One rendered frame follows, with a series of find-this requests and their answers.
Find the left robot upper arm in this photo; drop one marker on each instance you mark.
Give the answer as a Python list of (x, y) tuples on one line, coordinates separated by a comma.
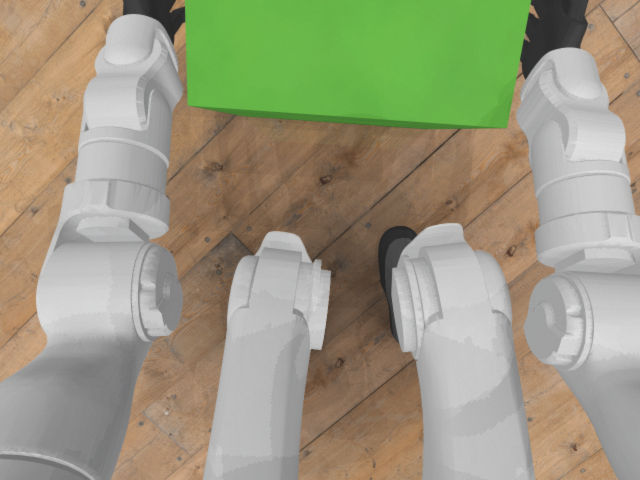
[(64, 416)]

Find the right robot upper arm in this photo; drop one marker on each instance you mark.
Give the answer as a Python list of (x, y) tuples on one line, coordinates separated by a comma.
[(587, 326)]

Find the left robot forearm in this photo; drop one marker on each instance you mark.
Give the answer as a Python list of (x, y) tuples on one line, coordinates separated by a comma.
[(125, 138)]

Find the carton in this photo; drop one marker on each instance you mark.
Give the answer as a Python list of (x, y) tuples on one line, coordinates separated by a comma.
[(425, 64)]

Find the left robot hand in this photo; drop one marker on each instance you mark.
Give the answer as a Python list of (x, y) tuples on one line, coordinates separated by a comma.
[(159, 10)]

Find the robot thigh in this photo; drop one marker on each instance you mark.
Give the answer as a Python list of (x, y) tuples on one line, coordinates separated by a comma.
[(257, 420), (474, 420)]

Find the right robot hand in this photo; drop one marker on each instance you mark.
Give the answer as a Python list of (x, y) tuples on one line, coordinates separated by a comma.
[(562, 24)]

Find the robot left thigh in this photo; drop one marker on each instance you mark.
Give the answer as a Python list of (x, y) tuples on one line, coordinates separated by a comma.
[(257, 420)]

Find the right robot forearm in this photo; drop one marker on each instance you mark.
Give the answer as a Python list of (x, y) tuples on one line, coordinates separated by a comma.
[(581, 177)]

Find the robot right thigh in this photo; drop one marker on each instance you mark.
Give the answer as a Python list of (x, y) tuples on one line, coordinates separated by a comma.
[(474, 420)]

